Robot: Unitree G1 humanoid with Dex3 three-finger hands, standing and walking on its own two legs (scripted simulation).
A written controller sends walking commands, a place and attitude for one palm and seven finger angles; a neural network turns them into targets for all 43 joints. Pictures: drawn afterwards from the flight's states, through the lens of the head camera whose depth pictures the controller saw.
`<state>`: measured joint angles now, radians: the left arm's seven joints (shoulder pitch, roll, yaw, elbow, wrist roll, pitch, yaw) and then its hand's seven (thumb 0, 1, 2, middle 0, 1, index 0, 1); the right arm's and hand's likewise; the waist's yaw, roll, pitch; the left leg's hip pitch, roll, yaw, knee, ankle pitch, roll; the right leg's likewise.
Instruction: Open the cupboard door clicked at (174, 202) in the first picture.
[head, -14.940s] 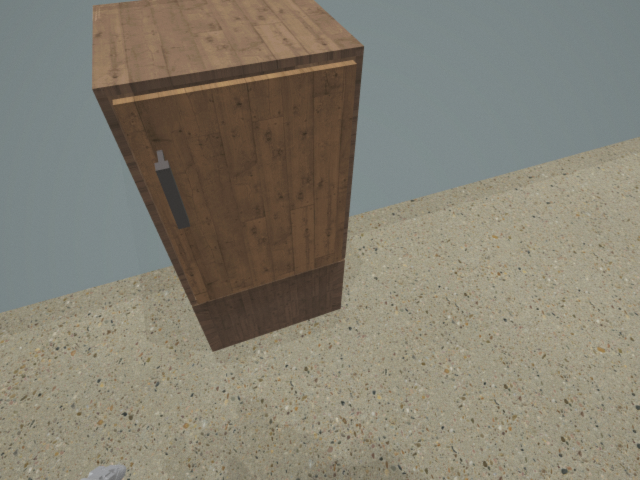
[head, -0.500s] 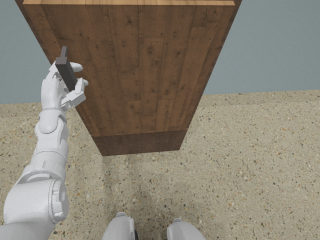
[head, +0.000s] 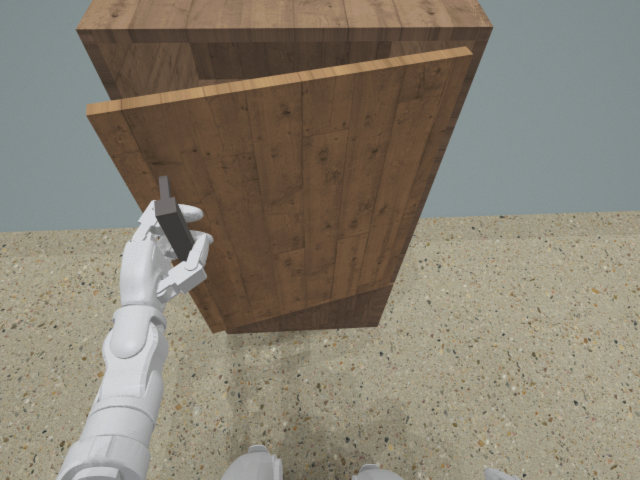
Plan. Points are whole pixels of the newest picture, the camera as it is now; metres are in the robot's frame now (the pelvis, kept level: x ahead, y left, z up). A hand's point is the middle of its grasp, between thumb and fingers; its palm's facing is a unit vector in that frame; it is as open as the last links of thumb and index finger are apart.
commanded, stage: pull the door open along its arc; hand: left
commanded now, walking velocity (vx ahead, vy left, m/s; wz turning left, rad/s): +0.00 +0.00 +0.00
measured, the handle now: (181, 229) +0.42 +0.19 +0.05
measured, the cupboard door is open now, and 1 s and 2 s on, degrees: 14 39 38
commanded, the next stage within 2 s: open thumb and fingers to let go in 0.46 s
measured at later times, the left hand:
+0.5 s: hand (281, 375) +0.23 +0.05 +0.05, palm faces +0.35 -0.94 -0.02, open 6.3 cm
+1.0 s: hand (280, 360) +0.25 +0.05 +0.04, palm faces +0.46 -0.89 -0.04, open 11.0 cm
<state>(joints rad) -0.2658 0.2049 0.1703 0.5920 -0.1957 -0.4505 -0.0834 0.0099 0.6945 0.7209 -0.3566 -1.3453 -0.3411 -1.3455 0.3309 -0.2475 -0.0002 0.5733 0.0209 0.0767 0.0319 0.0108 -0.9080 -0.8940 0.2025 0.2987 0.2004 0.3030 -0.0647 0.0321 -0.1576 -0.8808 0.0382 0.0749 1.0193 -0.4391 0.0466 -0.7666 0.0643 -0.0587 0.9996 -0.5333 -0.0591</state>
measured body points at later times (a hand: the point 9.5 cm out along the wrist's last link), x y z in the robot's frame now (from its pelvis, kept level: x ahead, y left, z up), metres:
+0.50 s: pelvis +0.00 -0.04 +0.00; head +0.02 -0.06 +0.45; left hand +0.21 +0.10 +0.05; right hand +0.21 -0.22 -0.08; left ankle +0.03 +0.09 -0.67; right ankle -0.03 -0.09 -0.67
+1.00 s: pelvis +0.00 -0.09 -0.01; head +0.04 -0.12 +0.44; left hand +0.22 +0.09 +0.05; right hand +0.16 -0.32 -0.12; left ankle +0.03 +0.10 -0.67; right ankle -0.03 -0.09 -0.67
